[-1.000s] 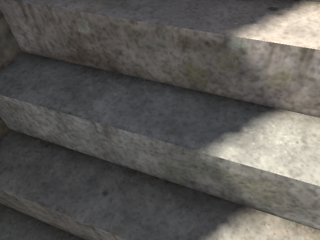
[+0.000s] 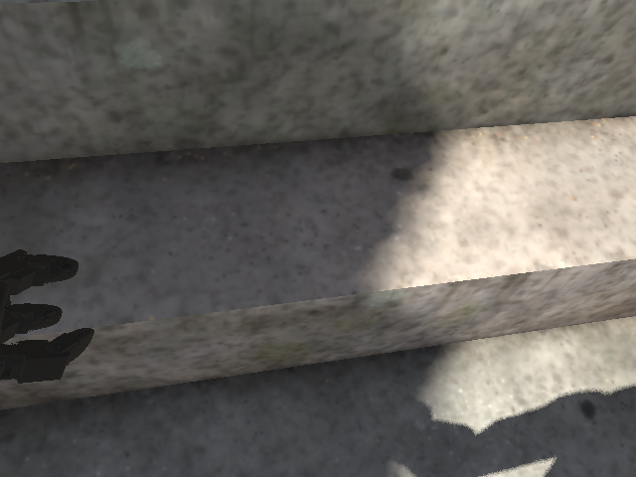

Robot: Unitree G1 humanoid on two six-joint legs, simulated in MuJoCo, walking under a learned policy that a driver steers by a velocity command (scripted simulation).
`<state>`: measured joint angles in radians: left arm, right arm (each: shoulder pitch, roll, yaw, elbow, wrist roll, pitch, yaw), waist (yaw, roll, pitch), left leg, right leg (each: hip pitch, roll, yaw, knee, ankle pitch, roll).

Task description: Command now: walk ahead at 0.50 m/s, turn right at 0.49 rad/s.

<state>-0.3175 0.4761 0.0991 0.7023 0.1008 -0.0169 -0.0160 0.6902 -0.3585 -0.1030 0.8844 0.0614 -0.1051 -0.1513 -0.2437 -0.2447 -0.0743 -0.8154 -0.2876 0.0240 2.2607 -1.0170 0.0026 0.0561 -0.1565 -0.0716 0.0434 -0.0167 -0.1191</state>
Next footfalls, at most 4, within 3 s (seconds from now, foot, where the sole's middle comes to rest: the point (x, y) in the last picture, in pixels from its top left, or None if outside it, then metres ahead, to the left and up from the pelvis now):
0.22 left None -0.30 0.13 -0.74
0.28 right None -0.09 0.03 -0.60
0.54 left None -0.16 0.20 -0.74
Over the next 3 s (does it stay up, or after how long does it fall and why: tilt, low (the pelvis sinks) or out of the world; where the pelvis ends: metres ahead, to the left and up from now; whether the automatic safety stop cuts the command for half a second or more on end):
falls after 0.70 s (tilt)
